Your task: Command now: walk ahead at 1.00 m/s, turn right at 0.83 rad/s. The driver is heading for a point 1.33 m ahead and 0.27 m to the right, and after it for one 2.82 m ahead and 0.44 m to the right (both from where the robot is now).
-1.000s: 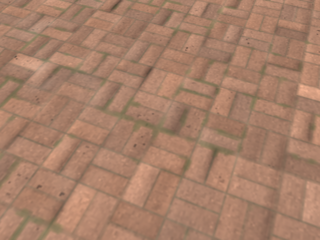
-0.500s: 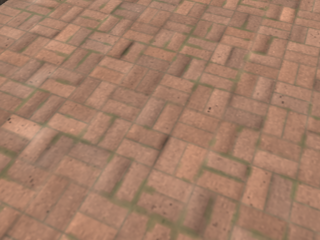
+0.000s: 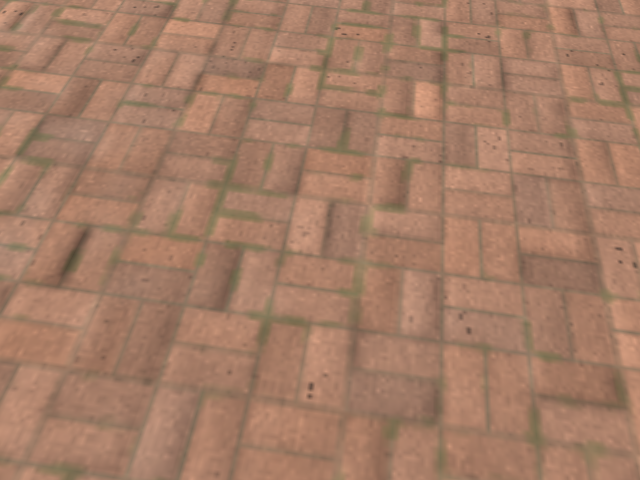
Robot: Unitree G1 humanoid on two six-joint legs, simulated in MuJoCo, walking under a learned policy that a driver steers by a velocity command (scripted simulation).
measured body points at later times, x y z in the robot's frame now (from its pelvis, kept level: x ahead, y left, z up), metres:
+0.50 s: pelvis +0.46 +0.03 +0.01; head +0.48 +0.02 +0.46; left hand +0.75 +0.21 -0.07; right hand +0.35 -0.25 -0.10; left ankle +0.46 +0.17 -0.72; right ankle +0.44 -0.07 -0.62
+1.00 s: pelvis +0.85 -0.22 +0.01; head +0.87 -0.23 +0.46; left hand +1.01 +0.02 -0.12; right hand +0.82 -0.50 -0.10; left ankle +1.07 -0.17 -0.64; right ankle +0.75 -0.19 -0.72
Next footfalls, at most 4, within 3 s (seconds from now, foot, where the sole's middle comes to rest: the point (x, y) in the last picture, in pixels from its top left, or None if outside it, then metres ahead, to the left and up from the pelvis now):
0.28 left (245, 465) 0.50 0.16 -0.76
0.74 right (418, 352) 0.78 -0.21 -0.76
1.18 left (458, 217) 1.20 -0.36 -0.76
1.60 right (537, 140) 1.55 -0.65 -0.76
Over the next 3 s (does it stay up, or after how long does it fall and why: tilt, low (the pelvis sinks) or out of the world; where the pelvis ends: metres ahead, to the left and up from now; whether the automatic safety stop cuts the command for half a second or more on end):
stays up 2.64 -0.29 0.00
